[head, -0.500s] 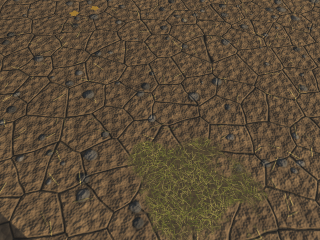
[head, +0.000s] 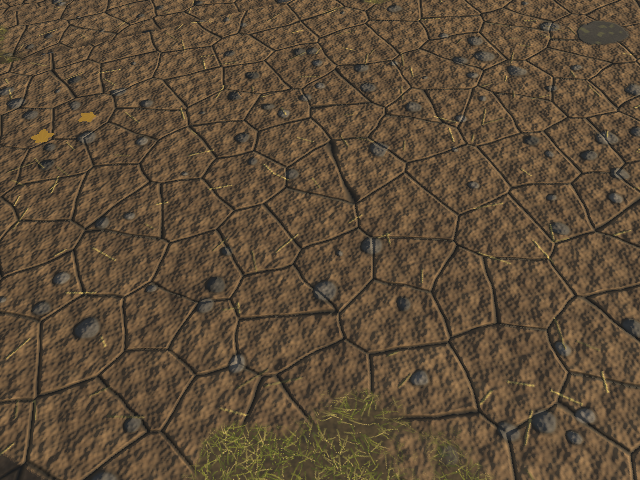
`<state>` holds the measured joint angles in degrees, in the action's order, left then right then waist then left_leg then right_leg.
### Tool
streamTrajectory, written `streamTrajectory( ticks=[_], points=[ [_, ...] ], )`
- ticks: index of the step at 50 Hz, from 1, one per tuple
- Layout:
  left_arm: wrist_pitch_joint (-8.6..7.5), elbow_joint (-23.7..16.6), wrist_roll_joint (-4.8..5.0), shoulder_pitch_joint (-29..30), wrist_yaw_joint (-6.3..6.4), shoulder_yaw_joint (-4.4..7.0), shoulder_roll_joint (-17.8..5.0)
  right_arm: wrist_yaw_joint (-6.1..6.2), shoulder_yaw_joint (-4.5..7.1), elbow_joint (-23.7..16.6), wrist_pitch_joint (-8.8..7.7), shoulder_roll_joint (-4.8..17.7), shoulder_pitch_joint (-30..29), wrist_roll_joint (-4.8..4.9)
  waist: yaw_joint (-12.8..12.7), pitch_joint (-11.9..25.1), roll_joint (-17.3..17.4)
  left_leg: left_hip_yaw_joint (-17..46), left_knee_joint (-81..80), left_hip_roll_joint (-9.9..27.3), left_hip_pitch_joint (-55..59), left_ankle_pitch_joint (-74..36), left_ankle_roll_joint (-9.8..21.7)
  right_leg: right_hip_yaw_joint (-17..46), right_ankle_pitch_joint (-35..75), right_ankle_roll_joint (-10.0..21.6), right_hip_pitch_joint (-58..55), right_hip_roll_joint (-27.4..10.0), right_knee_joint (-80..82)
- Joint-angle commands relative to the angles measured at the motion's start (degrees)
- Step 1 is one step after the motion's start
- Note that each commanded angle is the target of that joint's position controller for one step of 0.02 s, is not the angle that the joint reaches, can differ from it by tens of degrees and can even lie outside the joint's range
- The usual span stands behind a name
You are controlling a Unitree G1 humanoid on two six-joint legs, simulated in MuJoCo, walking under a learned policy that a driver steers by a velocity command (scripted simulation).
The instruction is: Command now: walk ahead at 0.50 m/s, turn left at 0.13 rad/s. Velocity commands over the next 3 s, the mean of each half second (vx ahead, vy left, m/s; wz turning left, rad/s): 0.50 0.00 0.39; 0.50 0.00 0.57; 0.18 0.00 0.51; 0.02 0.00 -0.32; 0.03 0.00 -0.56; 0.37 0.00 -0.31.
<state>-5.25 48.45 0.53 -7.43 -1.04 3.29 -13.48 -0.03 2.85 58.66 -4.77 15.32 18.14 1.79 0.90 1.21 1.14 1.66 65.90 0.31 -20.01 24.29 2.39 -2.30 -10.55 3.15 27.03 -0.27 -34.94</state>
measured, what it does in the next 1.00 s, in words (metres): walks ahead, turning left: left foot, then right foot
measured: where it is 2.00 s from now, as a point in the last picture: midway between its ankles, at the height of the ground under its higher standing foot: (244, 400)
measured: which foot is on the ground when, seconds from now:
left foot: up 0.00-0.46, down 0.48-0.96, up 0.98-1.00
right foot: down 0.00-0.46, up 0.48-0.92, down 0.94-1.00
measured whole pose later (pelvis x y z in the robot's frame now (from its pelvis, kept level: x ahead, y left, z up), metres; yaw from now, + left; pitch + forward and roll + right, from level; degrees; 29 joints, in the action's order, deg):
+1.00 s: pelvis +0.57 +0.12 +0.00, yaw +32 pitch +3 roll -1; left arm -8.0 43.7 -0.6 -0.8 -0.3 3.1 -14.1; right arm 1.1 5.0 47.9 -2.4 15.9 20.8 1.7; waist 3.8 -0.7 1.5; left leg 11.1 52.5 -5.7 -13.1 29.6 2.6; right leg 0.2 -6.3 1.5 26.7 1.9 -30.3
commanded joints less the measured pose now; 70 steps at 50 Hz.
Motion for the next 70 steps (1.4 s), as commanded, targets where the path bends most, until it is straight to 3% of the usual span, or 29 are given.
streamTrajectory(
  ticks=[1, 3, 5, 13, 18, 21, 23, 24, 25, 26, 27, 28, 29, 30, 33, 38, 43, 46, 47, 48, 49, 50, 52, 54, 58, 62, 66, 68, 70],
  points=[
    [-0.72, 0.0, -1.11, -5.3, 0.28, 1.49, -6.4, 0.77, 1.44, -4.9, -0.66, 5.1, -4.1, -0.01, -2.1, 2.8, -5.6, 3.5, 4.4, 6.5, -22.6, -8.0, 1.8, 23.2, -2.9, 8.9, -20.4, -16.5, 21.7],
    [-1.20, 1.2, -1.14, -4.3, 0.25, 1.20, -4.7, 0.92, 1.56, -3.8, 1.09, 3.1, -1.4, -0.05, 0.2, 2.1, -6.2, 4.5, 0.9, 7.0, -17.6, -10.6, 1.8, 16.5, -0.2, 7.8, -15.3, -14.5, 25.0],
    [-1.73, 2.9, -1.26, -6.6, 0.85, 1.71, -6.1, 1.07, 1.82, -4.1, 1.66, 2.4, -1.9, -0.29, 0.5, 1.0, -4.9, 5.8, -2.5, 6.4, -19.5, -14.4, 1.4, 11.9, 5.4, 8.2, -16.0, -14.7, 26.9],
    [-1.40, 6.6, -0.94, -11.4, 3.06, 1.52, -6.2, -0.71, 1.74, -9.0, 1.39, 0.3, -14.8, -0.90, -2.7, -3.6, -4.3, 1.4, -24.3, 3.7, -20.8, -33.7, 0.0, -3.6, 11.7, 4.7, -20.2, -12.7, 28.7],
    [0.10, 9.0, -0.21, -15.6, 3.23, 2.26, -7.4, -2.48, 1.03, -13.2, 1.67, -0.5, -21.2, -0.68, -4.7, -7.3, -3.9, -2.3, -30.2, 3.3, -24.4, -25.8, 2.0, -6.5, 19.2, 4.3, -31.5, -16.5, 24.4],
    [1.16, 7.9, 0.36, -13.1, 3.68, 3.12, -10.0, -3.63, 1.97, -14.6, 1.52, 1.5, -19.1, -0.57, -1.6, -4.0, -6.8, -7.9, -30.8, -0.7, -15.4, -15.9, 4.8, -9.1, 45.9, 2.7, -33.8, -17.2, 14.4],
    [1.80, 6.9, 0.41, -11.1, 3.94, 3.12, -11.0, -3.54, 4.66, -11.7, 1.47, 6.5, -5.3, -0.08, 6.0, 3.8, -7.2, -9.2, -35.1, -5.3, 4.7, -17.1, 8.3, -11.0, 54.7, 0.5, -29.4, -14.6, -4.9],
    [1.26, 5.4, -0.23, -11.1, 3.83, 2.71, -10.5, -2.25, 6.59, -10.0, 1.92, 11.7, 3.5, -0.22, 9.4, 9.9, -1.0, 4.7, -36.4, 2.5, 23.6, -17.5, 12.3, -11.1, 37.0, -2.1, -14.3, -12.2, -23.1],
    [-0.85, 2.7, -1.39, -16.4, 2.12, -0.29, -1.0, -1.79, 6.89, -10.1, 1.70, 16.1, 3.7, -0.07, 2.4, 15.7, 12.8, 37.9, -42.4, 17.2, 42.7, -9.0, 23.9, -4.0, -20.0, -5.3, 11.7, 1.0, -43.3],
    [-3.71, 1.4, 1.17, -9.4, 1.06, 0.67, -5.8, -1.38, 5.58, -10.2, 1.59, 11.9, 7.3, -0.79, 6.5, 19.2, 7.7, 44.4, -49.1, 18.4, 45.5, -6.4, 23.0, 7.5, -22.1, -3.4, 18.7, 1.1, -47.9],
    [-4.92, -0.4, 2.68, -3.5, 0.79, 1.34, -8.0, -1.03, 4.78, -10.2, 1.08, 8.8, 4.6, -1.12, 6.8, 11.4, 6.1, 34.7, -49.2, 16.2, 40.5, -12.9, 19.6, 7.6, -16.6, -1.8, 23.4, -1.8, -46.1],
    [-5.27, -0.3, 1.78, -2.5, 1.17, 1.32, -7.6, -1.04, 4.16, -11.5, 0.67, 6.7, -0.3, -0.94, 4.0, 7.6, 0.6, 27.4, -49.3, 13.6, 31.6, -19.3, 17.4, 7.6, -11.9, -1.3, 20.2, -4.4, -40.6],
    [-4.93, 0.1, 0.23, -2.2, 1.75, 1.98, -8.0, -1.10, 3.61, -12.8, 0.54, 4.7, -4.6, -0.93, 1.5, 4.6, -1.5, 22.0, -50.1, 11.4, 22.9, -25.4, 16.0, 7.2, -9.6, -1.9, 15.6, -5.8, -35.5],
    [-4.05, -0.1, -0.04, -3.2, 1.89, 2.37, -8.0, -0.90, 3.10, -13.6, 0.44, 3.6, -6.4, -1.18, -0.5, 3.9, -1.1, 19.7, -51.4, 10.2, 17.4, -28.6, 15.8, 7.5, -8.3, -2.5, 11.3, -6.8, -33.1],
    [-2.07, -1.6, -1.03, -2.6, 2.04, 2.28, -5.9, -0.06, 3.55, -14.0, 0.42, 6.4, -5.0, -0.83, -2.1, 1.4, -0.8, 16.6, -53.5, 9.0, 10.0, -32.2, 16.0, 5.7, -5.8, -5.3, 9.4, -6.8, -24.3],
    [-2.08, -5.5, -1.01, 9.2, 1.60, 0.94, -3.5, 0.90, 4.17, -13.6, 1.08, 8.3, -0.7, -0.45, 2.0, -1.3, 2.5, 11.2, -52.6, 3.3, 3.2, -28.4, 11.1, 3.2, 14.8, -5.9, 2.9, -1.4, 0.0],
    [-2.68, -8.2, 0.08, 12.9, 0.73, 1.48, -7.0, 1.16, 4.03, -12.3, 1.51, 7.5, 2.6, 0.00, 2.8, -0.9, 4.2, 18.9, -47.3, 6.5, 10.4, -20.7, 9.2, 6.4, 14.3, -4.6, 0.2, -0.1, 8.1],
    [-3.64, -6.6, -0.12, 4.9, 0.75, 2.63, -9.9, 1.50, 3.86, -13.6, 1.78, 6.7, 0.9, -0.58, -2.0, 2.0, 5.8, 21.1, -38.7, 5.3, 12.3, -26.4, 7.1, 5.8, 8.9, -1.5, -10.3, -0.1, 11.0],
    [-3.88, -5.4, -1.13, -3.0, 0.99, 3.39, -12.0, 1.15, 2.96, -14.8, 1.53, 4.4, -0.3, -1.04, -5.8, 8.4, 3.6, 18.1, -27.4, 2.3, 7.5, -25.6, 5.4, 9.5, 8.5, 1.3, -23.5, -5.3, 8.9],
    [-3.51, -4.4, -2.18, -11.6, 1.46, 4.54, -16.5, 1.08, 2.04, -15.9, 1.10, 1.1, 5.2, -0.62, -6.0, 17.6, -7.8, 10.7, -8.1, -5.0, -8.7, -10.1, 1.2, 27.5, 3.7, 8.4, -45.0, -18.2, 9.2],
    [-2.68, -3.3, -1.26, -12.8, 1.08, 4.43, -15.8, 1.09, 1.61, -16.8, 0.92, 2.4, 8.8, 0.47, -4.3, 20.6, -21.2, 8.2, 4.6, -5.4, -21.4, 11.3, -0.4, 47.0, -2.9, 13.7, -50.4, -26.2, 14.5],
    [-2.28, -5.3, -0.77, -8.6, 1.13, 2.95, -10.3, 1.24, 2.94, -16.1, 1.26, 8.2, 6.3, 0.55, -4.8, 13.0, -12.7, 9.8, 10.0, -2.0, -24.9, 8.5, -1.1, 41.6, -2.6, 11.7, -43.6, -24.4, 15.4],
    [-1.13, -6.4, -1.37, -1.8, 1.15, 1.57, -6.8, 1.64, 3.79, -17.6, 2.52, 9.2, -0.5, -0.66, -3.0, 3.1, -4.0, 6.1, 8.9, 1.3, -21.5, 2.5, -2.6, 23.3, 18.2, 8.6, -26.9, -19.4, 15.3],
    [-0.85, -5.6, -1.77, 0.6, 0.82, 1.18, -6.0, 1.65, 4.07, -18.2, 4.02, 6.8, 0.7, -0.65, 0.0, 0.9, -6.3, 4.5, 4.0, 3.9, -16.0, 0.9, -2.9, 13.8, 27.0, 7.4, -18.0, -15.7, 17.1],
    [-0.43, -4.5, -1.45, 1.5, 1.54, 2.57, -9.7, 1.46, 3.20, -21.2, 5.49, 3.7, -1.5, -0.51, 0.6, 2.2, -7.6, 1.9, -6.0, 4.5, -15.4, -7.4, -4.3, 5.7, 34.3, 9.8, -17.2, -15.9, 20.5],
    [1.33, -4.5, -0.57, 2.5, 2.58, 2.82, -10.8, 0.04, 2.90, -23.2, 5.41, 3.6, -6.0, -0.76, -0.8, 3.5, -6.8, -0.7, -18.3, 4.2, -10.2, -18.8, -3.8, -1.7, 29.9, 8.3, -18.2, -14.8, 20.7],
    [2.63, -3.6, 0.39, 0.4, 2.43, 3.33, -12.8, -1.49, 3.38, -26.1, 5.97, 4.9, -10.9, -0.98, -2.3, 1.9, -7.0, -2.9, -26.1, 3.0, -8.4, -16.3, -2.2, -3.3, 25.4, 6.8, -21.6, -16.3, 17.5],
    [3.17, -3.6, 1.15, 0.4, 2.37, 3.67, -13.7, -1.96, 3.86, -27.1, 6.29, 5.7, -11.2, -0.94, -1.9, 1.5, -7.6, -3.8, -30.1, 2.1, -7.4, -12.7, -0.7, -3.0, 25.5, 5.7, -23.7, -17.5, 13.7],
    [3.41, -2.4, 1.72, -1.2, 2.21, 3.25, -12.7, -1.52, 4.48, -26.0, 5.81, 6.5, -7.1, -1.51, 0.6, 3.6, -4.9, -4.2, -41.5, -1.0, 3.9, -20.2, 2.0, -4.5, 26.7, 2.7, -21.2, -14.2, 3.7]
  ],
)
